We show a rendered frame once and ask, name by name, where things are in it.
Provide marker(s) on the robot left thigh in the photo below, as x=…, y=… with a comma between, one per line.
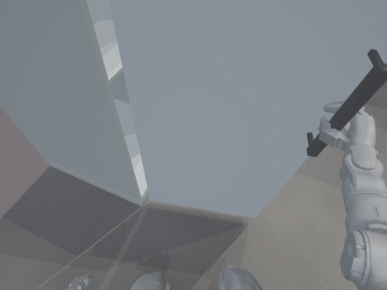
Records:
x=151, y=281

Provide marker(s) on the handle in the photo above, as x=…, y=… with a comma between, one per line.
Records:
x=364, y=91

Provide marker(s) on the robot right forearm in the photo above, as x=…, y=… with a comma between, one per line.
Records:
x=364, y=191

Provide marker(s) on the robot right hand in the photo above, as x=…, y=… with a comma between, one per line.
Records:
x=362, y=129

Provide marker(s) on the robot left hand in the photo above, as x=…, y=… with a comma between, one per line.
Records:
x=80, y=283

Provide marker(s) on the robot thigh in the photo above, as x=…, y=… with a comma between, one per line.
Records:
x=237, y=279
x=151, y=281

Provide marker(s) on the right robot upper arm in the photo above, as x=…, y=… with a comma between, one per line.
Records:
x=364, y=259

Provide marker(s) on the fridge door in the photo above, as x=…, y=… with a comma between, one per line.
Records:
x=224, y=92

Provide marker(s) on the robot right thigh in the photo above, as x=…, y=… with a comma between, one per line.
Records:
x=237, y=279

